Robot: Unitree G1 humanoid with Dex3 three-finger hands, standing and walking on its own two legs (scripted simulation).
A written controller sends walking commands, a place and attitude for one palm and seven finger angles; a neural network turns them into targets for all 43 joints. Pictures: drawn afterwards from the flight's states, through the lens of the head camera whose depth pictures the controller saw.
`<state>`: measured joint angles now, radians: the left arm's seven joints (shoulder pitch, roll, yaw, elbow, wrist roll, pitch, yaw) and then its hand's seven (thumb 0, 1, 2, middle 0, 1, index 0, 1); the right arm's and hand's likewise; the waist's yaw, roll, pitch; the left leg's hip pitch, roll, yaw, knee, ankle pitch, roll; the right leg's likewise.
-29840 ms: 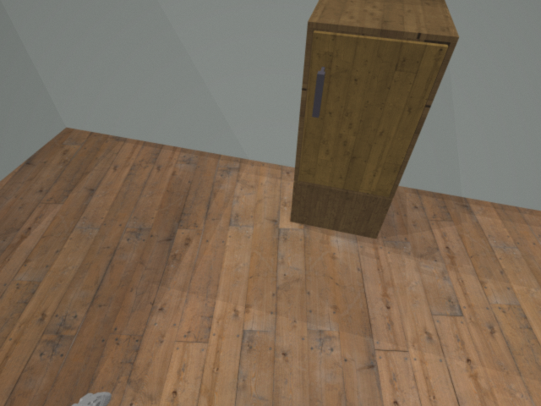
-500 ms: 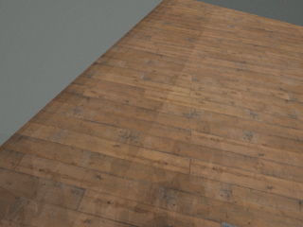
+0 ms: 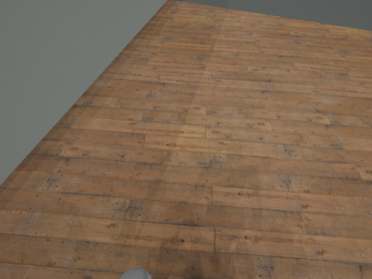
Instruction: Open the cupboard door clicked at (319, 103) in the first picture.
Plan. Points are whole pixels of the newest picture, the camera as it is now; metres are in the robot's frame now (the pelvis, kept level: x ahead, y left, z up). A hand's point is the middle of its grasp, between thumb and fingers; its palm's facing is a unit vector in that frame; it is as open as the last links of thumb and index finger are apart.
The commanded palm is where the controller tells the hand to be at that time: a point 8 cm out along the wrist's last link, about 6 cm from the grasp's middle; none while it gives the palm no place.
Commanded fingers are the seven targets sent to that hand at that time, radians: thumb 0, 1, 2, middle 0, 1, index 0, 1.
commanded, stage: walk to a spot facing it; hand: left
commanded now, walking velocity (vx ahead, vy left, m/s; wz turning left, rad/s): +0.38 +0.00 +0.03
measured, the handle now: out of the picture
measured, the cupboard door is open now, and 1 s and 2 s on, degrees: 51 51 51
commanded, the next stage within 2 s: turn to face it in 0.38 s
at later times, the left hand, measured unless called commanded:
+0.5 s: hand (132, 208) +0.33 +0.17 -0.17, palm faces +0.00 -0.97 -0.22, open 7.4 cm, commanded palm none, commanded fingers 0.00 0.90 0.90 -0.20 -0.30 -0.20 -0.30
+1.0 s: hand (136, 187) +0.40 +0.17 -0.19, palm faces +0.28 -0.94 -0.21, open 7.3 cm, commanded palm none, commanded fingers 0.00 0.90 0.90 -0.20 -0.30 -0.20 -0.30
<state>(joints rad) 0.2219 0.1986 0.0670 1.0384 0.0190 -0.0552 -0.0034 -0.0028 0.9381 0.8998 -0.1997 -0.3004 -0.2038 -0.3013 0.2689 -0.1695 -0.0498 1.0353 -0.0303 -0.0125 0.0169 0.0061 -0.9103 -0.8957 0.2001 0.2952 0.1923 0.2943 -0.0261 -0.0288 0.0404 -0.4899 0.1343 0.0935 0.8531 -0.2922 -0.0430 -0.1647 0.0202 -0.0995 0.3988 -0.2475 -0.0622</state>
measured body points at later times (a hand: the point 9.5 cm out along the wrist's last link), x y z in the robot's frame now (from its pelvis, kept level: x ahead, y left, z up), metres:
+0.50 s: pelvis +0.24 -0.03 -0.02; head +0.26 -0.04 +0.43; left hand +0.33 +0.22 -0.16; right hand +0.19 -0.26 -0.18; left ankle +0.16 +0.13 -0.74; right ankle +0.31 -0.14 -0.75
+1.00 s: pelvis +0.37 -0.05 -0.01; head +0.42 -0.02 +0.43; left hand +0.39 +0.22 -0.17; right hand +0.52 -0.26 -0.15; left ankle +0.40 +0.07 -0.74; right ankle +0.36 -0.19 -0.67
